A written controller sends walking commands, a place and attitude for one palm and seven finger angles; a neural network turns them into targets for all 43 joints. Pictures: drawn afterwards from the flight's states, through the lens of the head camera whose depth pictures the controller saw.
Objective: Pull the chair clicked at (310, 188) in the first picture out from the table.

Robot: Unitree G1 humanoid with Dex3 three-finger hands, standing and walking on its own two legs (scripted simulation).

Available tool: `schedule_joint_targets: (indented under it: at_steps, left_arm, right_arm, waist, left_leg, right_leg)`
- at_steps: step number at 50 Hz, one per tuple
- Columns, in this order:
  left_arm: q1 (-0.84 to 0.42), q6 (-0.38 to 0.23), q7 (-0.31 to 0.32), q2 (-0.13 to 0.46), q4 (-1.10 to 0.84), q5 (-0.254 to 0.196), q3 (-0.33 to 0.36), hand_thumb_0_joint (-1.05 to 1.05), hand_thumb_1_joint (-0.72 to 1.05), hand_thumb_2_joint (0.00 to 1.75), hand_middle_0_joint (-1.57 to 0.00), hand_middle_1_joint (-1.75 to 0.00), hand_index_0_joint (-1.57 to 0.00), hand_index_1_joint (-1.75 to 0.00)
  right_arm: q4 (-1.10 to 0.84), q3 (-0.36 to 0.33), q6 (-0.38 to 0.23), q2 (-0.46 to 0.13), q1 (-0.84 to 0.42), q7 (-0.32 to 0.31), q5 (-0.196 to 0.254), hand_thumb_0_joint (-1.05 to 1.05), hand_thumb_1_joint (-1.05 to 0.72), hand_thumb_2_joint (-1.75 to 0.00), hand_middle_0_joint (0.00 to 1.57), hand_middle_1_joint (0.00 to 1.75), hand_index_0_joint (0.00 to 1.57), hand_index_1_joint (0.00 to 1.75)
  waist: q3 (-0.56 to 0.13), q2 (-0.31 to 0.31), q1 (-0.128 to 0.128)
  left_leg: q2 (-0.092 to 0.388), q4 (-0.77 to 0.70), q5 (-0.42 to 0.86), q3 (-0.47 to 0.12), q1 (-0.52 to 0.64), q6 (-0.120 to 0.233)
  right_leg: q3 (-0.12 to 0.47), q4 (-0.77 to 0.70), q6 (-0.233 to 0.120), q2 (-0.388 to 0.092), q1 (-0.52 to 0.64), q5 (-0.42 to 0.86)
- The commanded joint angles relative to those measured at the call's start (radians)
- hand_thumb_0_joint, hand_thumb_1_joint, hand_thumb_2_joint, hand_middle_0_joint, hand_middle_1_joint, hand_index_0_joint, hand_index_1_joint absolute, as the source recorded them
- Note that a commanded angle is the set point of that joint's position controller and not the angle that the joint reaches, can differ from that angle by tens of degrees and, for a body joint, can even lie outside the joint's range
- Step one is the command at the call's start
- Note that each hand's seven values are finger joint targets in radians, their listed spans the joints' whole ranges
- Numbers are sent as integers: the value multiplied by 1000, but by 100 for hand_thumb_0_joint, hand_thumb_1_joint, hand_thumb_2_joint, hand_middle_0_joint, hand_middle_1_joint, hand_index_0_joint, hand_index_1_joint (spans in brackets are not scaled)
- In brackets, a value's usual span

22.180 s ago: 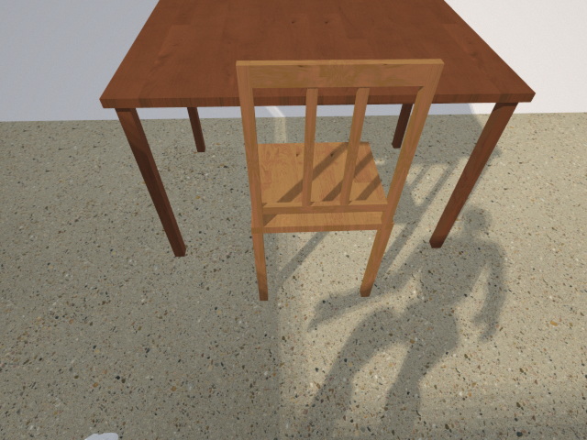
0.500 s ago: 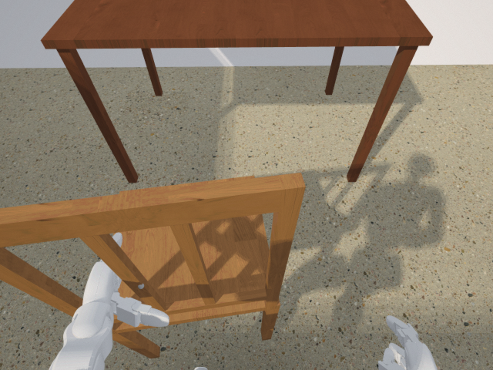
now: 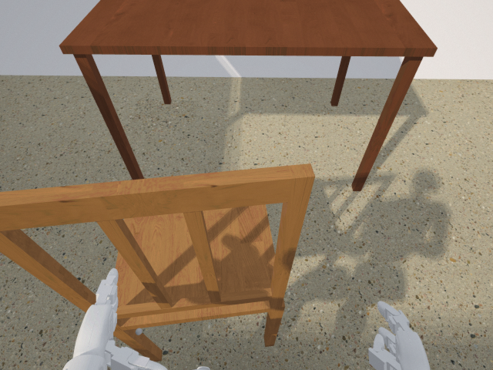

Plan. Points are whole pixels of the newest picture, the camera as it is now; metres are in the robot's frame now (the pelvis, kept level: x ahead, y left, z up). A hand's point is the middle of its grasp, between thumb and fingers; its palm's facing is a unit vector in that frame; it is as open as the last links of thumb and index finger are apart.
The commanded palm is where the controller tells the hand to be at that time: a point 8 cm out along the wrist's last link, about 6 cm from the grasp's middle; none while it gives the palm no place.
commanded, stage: draw the fingers out of the gap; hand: left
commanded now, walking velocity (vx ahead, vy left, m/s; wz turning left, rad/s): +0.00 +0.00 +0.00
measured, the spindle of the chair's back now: (144, 271) +0.29 +0.19 -0.02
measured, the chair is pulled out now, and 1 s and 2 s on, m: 0.52 0.53 0.52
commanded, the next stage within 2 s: draw the hand back to the body in 0.24 s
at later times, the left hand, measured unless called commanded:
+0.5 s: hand (124, 353) +0.16 +0.18 +0.01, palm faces +0.13 -0.98 -0.12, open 17.5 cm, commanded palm +0.12 +0.24 +0.02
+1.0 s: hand (70, 327) +0.17 +0.22 +0.09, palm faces +0.18 -0.92 -0.34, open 16.6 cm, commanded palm +0.13 +0.28 +0.12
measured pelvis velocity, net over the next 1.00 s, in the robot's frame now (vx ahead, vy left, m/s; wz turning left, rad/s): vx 0.00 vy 0.00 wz -0.01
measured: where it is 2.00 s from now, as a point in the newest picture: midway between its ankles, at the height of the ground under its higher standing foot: outside the picture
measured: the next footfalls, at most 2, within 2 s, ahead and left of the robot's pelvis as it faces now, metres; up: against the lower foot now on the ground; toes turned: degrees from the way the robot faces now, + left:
none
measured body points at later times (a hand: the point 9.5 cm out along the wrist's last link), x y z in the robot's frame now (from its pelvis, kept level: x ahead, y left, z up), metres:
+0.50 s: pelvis -0.01 +0.00 -0.01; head +0.03 +0.00 +0.43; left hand +0.15 +0.23 +0.02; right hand +0.18 -0.25 -0.09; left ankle +0.01 +0.14 -0.69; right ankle -0.01 -0.14 -0.69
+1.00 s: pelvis +0.00 +0.00 +0.01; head +0.00 -0.01 +0.46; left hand +0.16 +0.27 +0.11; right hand +0.19 -0.23 -0.05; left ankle +0.01 +0.15 -0.69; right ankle -0.01 -0.14 -0.69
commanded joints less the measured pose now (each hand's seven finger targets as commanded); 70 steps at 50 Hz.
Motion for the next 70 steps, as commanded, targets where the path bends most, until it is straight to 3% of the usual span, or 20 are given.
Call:
schedule_joint_targets:
  at_steps: [1, 18, 19, 20, 22, 26, 30, 33, 38, 43, 44, 45, 47, 49, 51, 60, 61, 64, 67, 70]
  left_arm:
    - [7, -39, 10, 132, -211, -4, 85, 0, -55, 20, 0, 0, 0, 0]
    - [225, -50, -4, 120, -355, -3, 80, 0, -55, 20, 0, 0, 0, 0]
    - [131, -169, -41, 70, -508, -97, 77, 0, -55, 20, 0, 0, 0, 0]
    - [170, -226, -62, 124, -452, -97, 127, 0, -55, 20, 0, 0, 0, 0]
    - [182, -306, -97, 140, -494, -120, 148, 0, -55, 20, 0, 0, 0, 0]
    - [213, -433, -187, 137, -404, -157, 182, 0, -55, 20, 0, 0, 0, 0]
    - [229, -516, -322, 160, -365, -221, 228, 0, -55, 20, 0, 0, 0, 0]
    - [270, -458, -344, 186, -393, -259, 288, 0, -55, 20, 0, 0, 0, 0]
    - [232, -404, -314, 191, -505, -280, 294, 0, -55, 20, 0, 0, 0, 0]
    - [192, -371, -318, 208, -497, -271, 302, 0, -37, 29, -2, -4, -2, -4]
    - [268, -270, -124, 388, -483, -78, 384, 0, -33, 31, -3, -5, -3, -5]
    - [263, -231, -52, 260, -583, -51, 284, 0, -30, 32, -4, -5, -4, -5]
    - [267, -170, 33, 216, -561, -18, 239, 0, -22, 36, -4, -7, -4, -7]
    - [217, -150, 71, 241, -595, -5, 243, 0, -15, 39, -5, -8, -5, -8]
    - [175, -140, 100, 297, -606, 5, 289, 0, -8, 43, -7, -10, -7, -10]
    - [56, -141, 130, 311, -677, 24, 318, 0, 25, 58, -11, -16, -11, -16]
    - [40, -138, 133, 326, -681, 26, 330, 0, 28, 60, -12, -17, -12, -17]
    - [35, -140, 135, 319, -696, 26, 344, 0, 39, 65, -13, -19, -13, -19]
    - [-15, -140, 139, 345, -769, 30, 363, 0, 50, 71, -15, -22, -15, -22]
    - [-53, -137, 148, 371, -808, 27, 388, 0, 61, 76, -16, -24, -16, -24]
  right_arm:
    - [-159, -53, -53, -130, -79, -22, 7, 0, -90, -90, 20, 30, 20, 30]
    - [-180, -64, -65, -99, -100, -35, 11, 0, -90, -90, 20, 30, 20, 30]
    - [-168, -62, -88, -92, -75, -37, 8, 0, -90, -90, 20, 30, 20, 30]
    - [-136, -72, -99, -96, -82, -37, 8, 0, -90, -90, 20, 30, 20, 30]
    - [-125, -74, -118, -89, -74, -33, 12, 0, -90, -90, 20, 30, 20, 30]
    - [-90, -85, -127, -81, -115, -11, 25, 0, -90, -90, 20, 30, 20, 30]
    - [-105, -90, -135, -89, -149, 9, 43, 0, -90, -90, 20, 30, 20, 30]
    - [-135, -85, -130, -85, -172, 2, 56, 0, -90, -90, 20, 30, 20, 30]
    - [-143, -69, -150, -84, -150, -15, 60, 0, -90, -90, 20, 30, 20, 30]
    - [-127, -60, -182, -97, -133, -22, 62, 0, -90, -90, 20, 30, 20, 30]
    - [-139, -56, -129, -77, -137, -35, 34, 0, -90, -90, 20, 30, 20, 30]
    - [-176, -37, -117, -65, -130, -34, 29, 0, -90, -90, 20, 30, 20, 30]
    - [-152, -29, -86, -60, -140, -39, 26, 0, -90, -90, 20, 30, 20, 30]
    - [-154, -25, -67, -75, -145, -44, 17, 0, -90, -90, 20, 30, 20, 30]
    - [-139, -18, -58, -83, -149, -49, 15, 0, -90, -90, 20, 30, 20, 30]
    - [-105, -3, -89, -86, -162, -35, -3, 0, -90, -90, 20, 30, 20, 30]
    - [-93, -1, -93, -88, -168, -34, -3, 0, -90, -90, 20, 30, 20, 30]
    - [-84, -1, -105, -86, -168, -25, -10, 0, -90, -90, 20, 30, 20, 30]
    - [-76, 5, -126, -85, -171, -17, -12, 0, -90, -90, 20, 30, 20, 30]
    - [-68, 4, -143, -91, -174, -12, -14, 0, -90, -90, 20, 30, 20, 30]
  waist:
    - [-107, -47, -4]
    - [-109, 1, 7]
    - [-100, -45, -23]
    - [-130, -21, -1]
    - [-165, 26, 2]
    - [-112, 2, 7]
    - [-147, -13, 12]
    - [-161, -6, 37]
    - [-124, 4, 29]
    - [-72, -12, 17]
    - [-95, 34, 126]
    - [-24, 57, 79]
    - [45, 47, 67]
    - [44, 9, 64]
    - [55, 33, 70]
    - [44, 44, 78]
    - [51, 81, 79]
    - [28, 50, 85]
    - [-1, 113, 90]
    - [-13, 86, 92]
  left_leg:
    - [-26, -133, 189, 31, 79, 54]
    - [-37, -89, 167, 32, 39, 58]
    - [-41, -51, 190, 27, 31, 55]
    - [-40, -35, 193, 33, 31, 55]
    - [-39, -27, 222, 35, 44, 53]
    - [-31, -3, 198, 29, -7, 45]
    - [-27, 5, 168, 32, -20, 42]
    - [-28, -37, 160, 33, 15, 43]
    - [-24, -81, 173, 27, 73, 46]
    - [-21, -128, 168, 20, 117, 47]
    - [-2, -189, 162, 31, 161, 33]
    - [-8, -217, 146, 37, 174, 31]
    - [-2, -247, 142, 41, 219, 34]
    - [3, -283, 150, 35, 267, 37]
    - [1, -326, 166, 32, 298, 34]
    - [6, -439, 318, 41, 472, 36]
    - [3, -445, 331, 43, 477, 34]
    - [6, -459, 399, 46, 515, 36]
    - [3, -466, 468, 53, 551, 35]
    - [7, -471, 508, 53, 567, 36]
  right_leg:
    - [-39, -142, -39, 40, 51, 177]
    - [-35, -117, -42, 42, 13, 137]
    - [-49, -105, -40, 50, -27, 161]
    - [-38, -91, -45, 52, -21, 157]
    - [-34, -72, -47, 51, -9, 185]
    - [-33, -48, -49, 56, -41, 163]
    - [-9, -45, -47, 50, -25, 140]
    - [-4, -71, -47, 46, 43, 131]
    - [-10, -117, -42, 52, 59, 137]
    - [-18, -165, -40, 55, 79, 141]
    - [30, -220, -64, 27, 173, 135]
    - [7, -244, -61, 21, 164, 140]
    - [-4, -286, -61, 26, 181, 138]
    - [-9, -318, -57, 27, 220, 151]
    - [-10, -353, -63, 27, 276, 168]
    - [-13, -428, -58, 24, 413, 327]
    - [-7, -440, -63, 25, 430, 343]
    - [-12, -439, -59, 23, 462, 408]
    - [-8, -441, -60, 21, 497, 466]
    - [-12, -440, -56, 19, 515, 500]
